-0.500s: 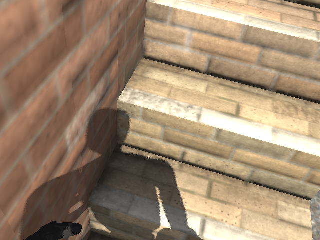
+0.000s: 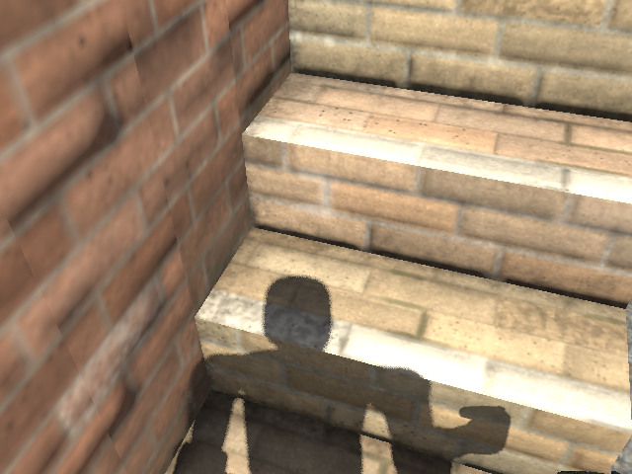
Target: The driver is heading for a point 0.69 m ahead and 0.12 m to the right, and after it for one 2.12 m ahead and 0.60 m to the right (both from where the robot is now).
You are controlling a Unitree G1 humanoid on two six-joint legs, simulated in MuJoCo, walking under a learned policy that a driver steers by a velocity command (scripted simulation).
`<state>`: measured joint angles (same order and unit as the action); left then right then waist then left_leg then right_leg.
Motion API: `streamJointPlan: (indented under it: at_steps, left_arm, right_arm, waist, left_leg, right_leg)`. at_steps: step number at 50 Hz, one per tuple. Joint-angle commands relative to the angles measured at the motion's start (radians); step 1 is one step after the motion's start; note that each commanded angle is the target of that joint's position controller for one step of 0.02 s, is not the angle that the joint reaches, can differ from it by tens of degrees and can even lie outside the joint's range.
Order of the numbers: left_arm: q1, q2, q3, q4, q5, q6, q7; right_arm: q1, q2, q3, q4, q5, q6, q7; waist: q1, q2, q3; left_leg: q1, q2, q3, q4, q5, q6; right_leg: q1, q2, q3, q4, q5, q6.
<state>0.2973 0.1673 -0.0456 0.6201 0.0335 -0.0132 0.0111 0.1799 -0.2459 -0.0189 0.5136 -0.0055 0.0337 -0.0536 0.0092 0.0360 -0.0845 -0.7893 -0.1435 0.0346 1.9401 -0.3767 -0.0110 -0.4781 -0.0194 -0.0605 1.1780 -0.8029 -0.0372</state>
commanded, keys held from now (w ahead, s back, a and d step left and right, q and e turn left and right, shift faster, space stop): w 1.00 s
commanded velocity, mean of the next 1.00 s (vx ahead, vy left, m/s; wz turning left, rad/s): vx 0.34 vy -0.23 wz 0.00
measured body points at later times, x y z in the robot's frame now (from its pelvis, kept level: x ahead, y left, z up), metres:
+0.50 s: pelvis +0.06 +0.12 -0.09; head +0.08 +0.14 +0.36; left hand +0.41 +0.24 -0.05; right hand -0.02 -0.14 -0.20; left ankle +0.01 +0.28 -0.82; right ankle -0.03 -0.05 -0.48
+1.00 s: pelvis +0.05 +0.12 +0.06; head +0.02 +0.18 +0.50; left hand +0.26 +0.34 -0.06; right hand +0.15 -0.19 +0.01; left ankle +0.07 +0.24 -0.39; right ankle +0.08 -0.04 -0.64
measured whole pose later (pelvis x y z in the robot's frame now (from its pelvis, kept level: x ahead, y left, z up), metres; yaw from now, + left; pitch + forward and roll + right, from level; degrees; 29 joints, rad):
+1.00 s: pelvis +0.05 +0.12 +0.06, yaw -3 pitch -4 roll -2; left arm 0.08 0.28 -0.01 0.82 0.02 0.01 -0.01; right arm 0.23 -0.27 -0.06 0.69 -0.02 0.04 -0.09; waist -0.07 -0.09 -0.03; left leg -0.89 -0.06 -0.08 2.06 -0.25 -0.02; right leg -0.36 -0.11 -0.12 0.82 -0.37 0.01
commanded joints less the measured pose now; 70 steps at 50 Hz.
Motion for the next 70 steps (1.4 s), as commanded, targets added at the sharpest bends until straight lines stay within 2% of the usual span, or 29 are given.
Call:
streamJointPlan:
  at_steps: [1, 5, 15, 18, 21, 23, 24, 26, 29, 31, 34, 38, 39, 40, 41, 43, 49, 53, 56, 57, 58, 59, 60, 62, 65, 66, 68, 69, 70]
  left_arm:
    - [-0.301, 0.097, 0.021, -0.192, -0.012, -0.062, 0.021]
    - [-0.243, 0.156, 0.035, -0.212, 0.038, -0.074, 0.038]
    - [-0.266, 0.195, 0.063, -0.234, -0.004, -0.067, 0.015]
    - [-0.394, 0.215, 0.084, -0.258, -0.038, -0.065, 0.01]
    - [-0.743, 0.024, 0.01, -0.337, -0.087, -0.015, -0.022]
    - [-0.673, -0.164, -0.05, -0.381, -0.112, -0.012, -0.048]
    - [-0.93, -0.146, -0.037, -0.432, -0.155, -0.048, -0.071]
    - [-0.857, -0.188, -0.038, -0.539, 0.003, -0.098, -0.04]
    - [-1.025, -0.182, -0.064, -0.661, -0.042, -0.034, -0.013]
    - [-0.799, -0.072, -0.013, -0.595, -0.059, 0.021, -0.012]
    - [-0.944, -0.18, -0.05, -0.639, -0.05, 0.018, -0.044]
    - [-0.423, 0.036, 0.09, -0.436, -0.08, 0.064, 0.034]
    - [-0.31, 0.075, 0.102, -0.341, -0.055, 0.071, 0.047]
    - [-0.128, 0.128, 0.124, -0.239, -0.049, 0.09, 0.065]
    - [-0.194, 0.118, 0.124, -0.146, -0.026, 0.084, 0.058]
    - [-0.417, -0.041, 0.055, -0.063, -0.053, 0.067, 0.055]
    - [-0.668, 0.092, 0.044, 0.078, 0.005, -0.005, 0.001]
    - [-0.551, 0.128, 0.023, 0.059, 0.01, -0.025, 0.015]
    - [-0.651, 0.013, -0.001, -0.043, -0.052, -0.016, 0.011]
    - [-0.66, -0.036, -0.008, -0.099, -0.028, 0.012, 0.01]
    - [-0.82, -0.167, -0.065, -0.191, -0.036, -0.006, -0.007]
    - [-0.673, -0.21, -0.087, -0.21, -0.103, -0.01, -0.017]
    - [-0.498, -0.155, -0.071, -0.214, -0.07, -0.025, -0.026]
    - [-0.569, -0.008, -0.022, -0.373, -0.021, -0.08, -0.001]
    - [-0.687, -0.069, -0.043, -0.486, -0.07, -0.025, -0.038]
    - [-0.635, -0.021, -0.041, -0.513, -0.05, 0.005, -0.055]
    - [-0.495, 0.013, 0.006, -0.44, -0.043, 0.089, 0.0]
    - [-0.652, 0.093, 0.054, -0.444, -0.035, 0.066, -0.02]
    - [-0.122, 0.169, 0.102, -0.338, -0.052, 0.119, 0.039]
  right_arm:
    - [0.306, -0.135, -0.043, 0.008, 0.003, 0.015, -0.015]
    - [0.206, -0.151, -0.063, -0.021, 0.025, 0.017, -0.009]
    - [0.194, -0.083, -0.029, -0.026, 0.004, 0.023, -0.004]
    - [0.329, -0.059, -0.012, 0.017, -0.034, 0.023, -0.01]
    - [0.834, -0.052, -0.022, 0.303, -0.136, -0.019, 0.033]
    - [0.694, 0.073, 0.034, 0.401, -0.096, -0.067, 0.049]
    - [0.932, 0.071, 0.072, 0.523, -0.082, -0.124, 0.08]
    - [0.831, -0.19, -0.058, 0.581, -0.008, -0.078, 0.071]
    - [0.753, -0.255, -0.112, 0.557, 0.03, -0.057, -0.067]
    - [0.501, -0.293, -0.141, 0.486, 0.013, -0.052, -0.109]
    - [0.474, -0.108, -0.107, 0.453, 0.035, -0.024, -0.089]
    - [0.35, -0.194, -0.116, 0.444, 0.018, -0.074, -0.042]
    - [0.277, -0.197, -0.121, 0.371, 0.023, -0.098, -0.021]
    - [0.137, -0.2, -0.13, 0.302, 0.015, -0.106, 0.006]
    - [0.112, -0.055, -0.118, 0.3, 0.013, -0.088, 0.018]
    - [0.228, 0.121, -0.055, 0.208, -0.005, -0.024, -0.008]
    - [0.558, -0.039, -0.048, 0.292, -0.02, 0.049, -0.047]
    - [0.54, -0.066, -0.064, 0.335, -0.016, 0.039, -0.066]
    - [0.607, -0.001, -0.029, 0.374, -0.047, 0.003, -0.031]
    - [0.752, -0.068, -0.043, 0.453, -0.048, -0.038, -0.007]
    - [0.72, 0.021, -0.006, 0.535, -0.076, -0.088, 0.022]
    - [0.572, 0.078, 0.017, 0.53, -0.073, -0.098, 0.033]
    - [0.484, 0.016, 0.017, 0.533, -0.048, -0.109, 0.049]
    - [0.632, -0.294, -0.085, 0.523, -0.044, -0.12, 0.007]
    - [0.616, -0.159, -0.052, 0.504, -0.047, -0.045, -0.105]
    - [0.323, -0.195, -0.056, 0.379, 0.01, -0.03, -0.126]
    - [0.117, -0.409, -0.116, 0.251, 0.049, -0.065, -0.106]
    - [0.389, -0.173, -0.042, 0.345, 0.05, -0.082, -0.077]
    - [0.283, -0.377, -0.078, 0.321, -0.005, -0.12, -0.022]
  waist:
    - [-0.176, -0.13, 0.074]
    - [-0.084, -0.128, 0.094]
    - [-0.053, -0.254, 0.071]
    - [-0.163, -0.205, 0.004]
    - [-0.463, 0.226, 0.093]
    - [-0.236, 0.276, 0.257]
    - [-0.374, 0.169, 0.18]
    - [-0.275, 0.28, 0.025]
    - [-0.293, 0.133, -0.082]
    - [-0.126, -0.012, -0.183]
    - [-0.142, 0.023, -0.07]
    - [0.104, 0.414, -0.233]
    - [0.13, 0.178, -0.3]
    - [0.207, -0.133, -0.274]
    - [0.139, -0.384, -0.2]
    - [-0.105, -0.209, 0.143]
    - [-0.357, -0.168, 0.24]
    - [-0.264, -0.079, 0.107]
    - [-0.297, -0.027, 0.123]
    - [-0.322, 0.339, 0.199]
    - [-0.335, 0.384, 0.289]
    - [-0.17, 0.398, 0.272]
    - [-0.024, 0.295, 0.203]
    - [-0.13, 0.223, 0.051]
    - [-0.084, -0.085, -0.016]
    - [0.044, -0.151, 0.027]
    - [0.06, 0.185, -0.061]
    - [-0.09, -0.051, -0.218]
    - [0.192, 0.019, -0.511]
  left_leg:
    - [0.097, 0.08, -0.134, 0.097, 0.02, -0.046]
    - [-0.02, 0.102, -0.103, -0.138, 0.054, -0.083]
    - [-0.133, 0.178, -0.123, -0.224, -0.172, -0.067]
    - [-0.014, 0.25, -0.166, -0.411, -0.178, -0.007]
    - [0.665, 0.161, 0.183, -1.443, 0.657, 0.111]
    - [0.643, 0.265, 0.096, -1.76, 1.051, 0.163]
    - [0.532, 0.332, -0.01, -1.711, 1.525, 0.06]
    - [1.062, 0.286, -0.318, -1.504, 2.299, -0.018]
    - [1.306, 0.596, -0.729, -1.721, 1.571, 0.166]
    - [1.325, 0.776, -0.776, -1.735, 1.427, 0.175]
    - [1.003, 0.524, -0.357, -1.715, 1.704, 0.107]
    - [0.782, 0.474, -0.226, -1.523, 2.526, 0.173]
    - [0.518, 0.419, -0.239, -1.315, 2.262, 0.191]
    - [0.218, 0.263, -0.224, -0.906, 0.976, 0.179]
    - [-0.048, 0.028, -0.297, -0.067, -0.155, 0.099]
    - [-0.251, 0.037, -0.342, 0.262, -0.316, 0.107]
    - [0.295, 0.135, -0.12, 0.035, 0.247, -0.038]
    - [0.399, 0.218, -0.109, -0.473, 0.358, -0.017]
    - [0.533, 0.285, -0.112, -1.111, 0.526, 0.13]
    - [0.555, 0.269, -0.207, -1.372, 0.998, 0.161]
    - [0.468, 0.192, -0.015, -1.595, 1.002, 0.092]
    - [0.511, 0.219, 0.115, -1.843, 1.026, 0.137]
    - [0.63, 0.325, -0.031, -1.888, 1.476, 0.141]
    - [1.197, 0.625, -0.508, -1.369, 2.327, 0.189]
    - [1.416, 0.686, -0.441, -1.378, 1.752, 0.153]
    - [1.076, 0.71, -0.348, -1.528, 1.817, 0.083]
    - [0.297, 0.665, -0.383, -1.824, 2.228, 0.198]
    - [0.024, 0.509, -0.262, -1.413, 2.425, 0.103]
    - [0.182, 0.472, -0.292, -1.098, 1.795, 0.159]
  right_leg:
    - [-0.188, -0.238, 0.397, -0.406, 0.406, -0.121]
    - [0.088, -0.286, 0.385, -0.473, 0.539, -0.16]
    - [0.223, -0.377, 0.338, -0.289, 0.808, -0.111]
    - [0.184, -0.374, 0.343, -0.144, 0.97, -0.069]
    - [-0.215, -0.017, -0.155, 0.626, 0.582, 0.08]
    - [-0.393, 0.138, -0.127, 1.303, 0.034, 0.042]
    - [-0.199, 0.143, -0.161, 1.444, 0.015, 0.061]
    - [-0.754, 0.035, -0.215, 1.302, -0.132, 0.208]
    - [-0.979, -0.132, 0.057, 0.968, -0.057, 0.284]
    - [-0.881, -0.188, 0.238, 0.871, 0.129, 0.247]
    - [-0.554, -0.104, 0.076, 0.368, -0.292, 0.151]
    - [0.286, 0.104, 0.001, -0.094, 0.073, 0.017]
    - [0.455, 0.052, 0.224, -0.173, 0.212, -0.087]
    - [0.535, -0.122, 0.613, -0.528, 0.269, -0.24]
    - [0.317, -0.33, 0.981, -0.781, 0.147, -0.387]
    - [-0.028, -0.287, 0.629, -0.754, 0.061, -0.197]
    - [-0.461, -0.18, -0.087, -0.682, 0.354, -0.029]
    - [-0.253, -0.173, -0.077, -0.476, 0.486, -0.046]
    - [-0.356, -0.196, -0.014, -0.022, 0.44, 0.033]
    - [-0.408, 0.068, -0.237, 0.485, 0.148, 0.133]
    - [-0.468, 0.026, -0.204, 0.751, 0.148, 0.1]
    - [-0.423, 0.034, -0.223, 1.109, 0.118, 0.063]
    - [-0.457, 0.056, -0.167, 1.352, 0.034, 0.052]
    - [-1.0, 0.016, 0.211, 1.44, -0.083, 0.115]
    - [-1.343, -0.054, 0.338, 1.135, -0.198, 0.118]
    - [-1.029, -0.185, 0.239, 0.529, -0.138, 0.099]
    - [0.222, 0.028, -0.084, 0.288, 0.228, 0.1]
    - [0.724, 0.035, 0.052, 0.195, 0.168, -0.029]
    - [0.756, -0.004, 0.395, -0.082, 0.177, -0.155]
Next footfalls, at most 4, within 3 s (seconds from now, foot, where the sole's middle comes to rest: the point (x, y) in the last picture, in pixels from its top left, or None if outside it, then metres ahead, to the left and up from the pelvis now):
0.48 left None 0.02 0.29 -0.88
0.74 right None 0.12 -0.05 -0.68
1.20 left None -0.04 0.30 -0.88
1.40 right None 0.20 0.01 -0.67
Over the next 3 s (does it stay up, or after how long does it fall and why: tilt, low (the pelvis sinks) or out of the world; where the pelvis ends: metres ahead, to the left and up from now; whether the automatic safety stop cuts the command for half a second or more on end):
stays up -0.33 -0.06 -0.21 its command is cut before an obstacle from the start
